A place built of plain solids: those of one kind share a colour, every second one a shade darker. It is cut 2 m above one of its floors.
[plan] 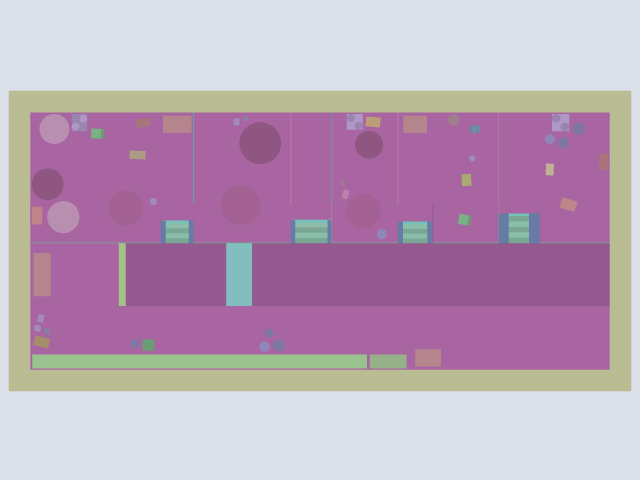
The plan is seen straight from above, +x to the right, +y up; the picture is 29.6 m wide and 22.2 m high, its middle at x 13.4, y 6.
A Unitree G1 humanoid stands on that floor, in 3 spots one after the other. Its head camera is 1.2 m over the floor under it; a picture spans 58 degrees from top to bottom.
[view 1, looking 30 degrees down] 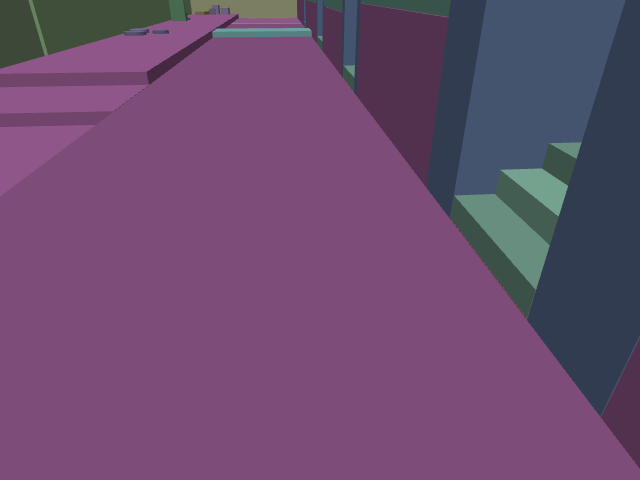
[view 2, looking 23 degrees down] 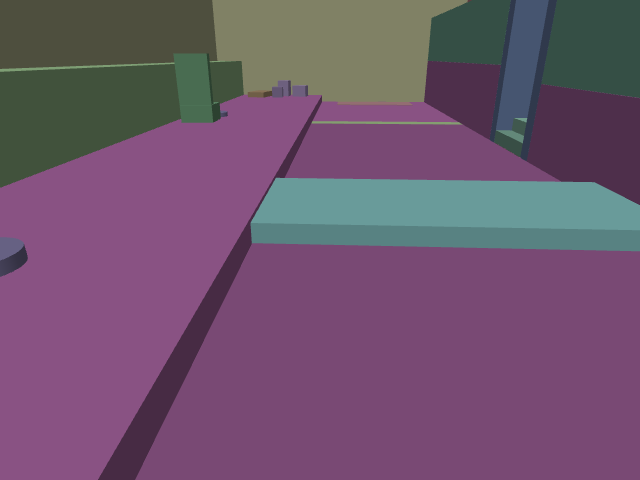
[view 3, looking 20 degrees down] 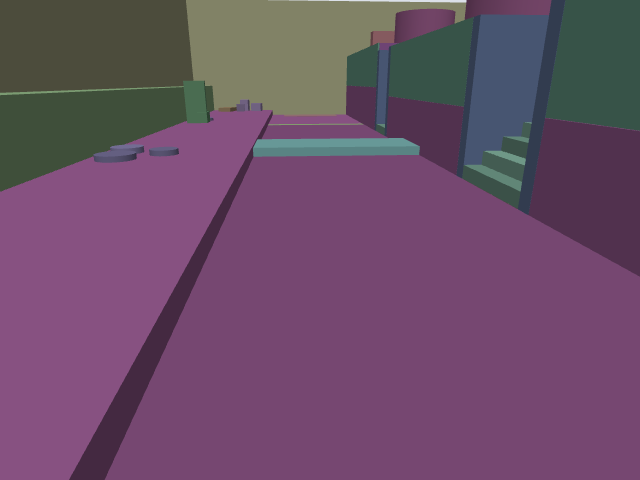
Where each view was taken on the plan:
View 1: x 24.40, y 4.86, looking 175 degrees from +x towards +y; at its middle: floor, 2.40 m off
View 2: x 13.00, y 3.57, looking -177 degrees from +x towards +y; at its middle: step_hump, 2.98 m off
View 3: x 17.80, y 3.57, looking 176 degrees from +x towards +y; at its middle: floor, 3.51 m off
